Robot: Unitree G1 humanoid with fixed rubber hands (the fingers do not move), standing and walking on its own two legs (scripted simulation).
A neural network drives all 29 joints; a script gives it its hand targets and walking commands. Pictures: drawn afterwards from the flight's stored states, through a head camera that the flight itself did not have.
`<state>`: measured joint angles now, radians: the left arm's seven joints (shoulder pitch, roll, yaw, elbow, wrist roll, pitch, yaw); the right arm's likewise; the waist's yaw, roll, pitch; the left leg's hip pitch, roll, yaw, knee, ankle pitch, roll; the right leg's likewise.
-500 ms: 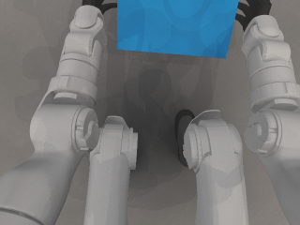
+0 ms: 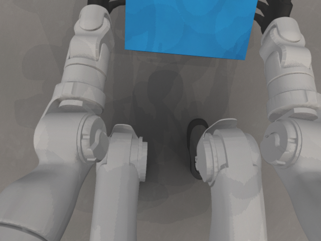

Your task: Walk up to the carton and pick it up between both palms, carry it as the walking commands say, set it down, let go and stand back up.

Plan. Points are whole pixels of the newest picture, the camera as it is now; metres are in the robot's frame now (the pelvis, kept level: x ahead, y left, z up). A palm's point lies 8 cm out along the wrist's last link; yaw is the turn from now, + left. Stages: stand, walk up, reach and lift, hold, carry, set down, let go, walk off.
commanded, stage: set down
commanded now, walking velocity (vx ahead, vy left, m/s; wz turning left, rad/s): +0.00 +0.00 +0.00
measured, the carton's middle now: (183, 15) +0.54 -0.08 -0.26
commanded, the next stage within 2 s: none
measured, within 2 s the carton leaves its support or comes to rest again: rests again in 0.18 s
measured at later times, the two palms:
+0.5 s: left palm (101, 16) +0.53 +0.10 -0.19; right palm (268, 28) +0.49 -0.24 -0.19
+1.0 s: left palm (85, 17) +0.53 +0.13 -0.19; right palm (281, 34) +0.47 -0.27 -0.19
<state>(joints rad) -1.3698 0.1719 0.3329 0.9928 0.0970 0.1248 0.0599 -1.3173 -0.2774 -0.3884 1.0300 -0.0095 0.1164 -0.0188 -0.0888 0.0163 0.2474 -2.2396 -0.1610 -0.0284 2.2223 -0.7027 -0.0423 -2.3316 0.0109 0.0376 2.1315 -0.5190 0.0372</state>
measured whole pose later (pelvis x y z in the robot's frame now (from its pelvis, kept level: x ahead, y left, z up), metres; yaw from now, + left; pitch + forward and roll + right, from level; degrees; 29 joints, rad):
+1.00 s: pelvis -0.02 -0.01 -0.01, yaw +1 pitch +37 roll +0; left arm -1.38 0.38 0.02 1.04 -0.20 0.08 0.10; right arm -1.32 -0.38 -0.22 1.13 0.23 0.00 -0.06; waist -0.09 -0.01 0.36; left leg -2.23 -0.09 -0.02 2.24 -0.65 -0.03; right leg -2.32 -0.02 0.00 2.15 -0.48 0.00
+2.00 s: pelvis +0.03 -0.01 +0.22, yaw +0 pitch +47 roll +2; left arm -1.02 0.28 0.20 0.78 -0.05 0.18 0.02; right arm -0.94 -0.30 -0.31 0.75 0.09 0.16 0.03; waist -0.09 0.01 -0.09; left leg -1.72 -0.05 -0.01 1.38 -0.50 -0.01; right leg -1.80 0.01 0.03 1.34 -0.37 0.00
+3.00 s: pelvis +0.11 -0.01 +0.39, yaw -2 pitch +12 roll +0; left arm 0.04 0.17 0.09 0.53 0.02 0.00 -0.03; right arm 0.13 -0.19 -0.06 0.47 -0.01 0.00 0.07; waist -0.03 -0.01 0.02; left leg -0.44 -0.02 -0.03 0.57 -0.34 0.01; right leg -0.53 0.02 0.03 0.56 -0.25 0.00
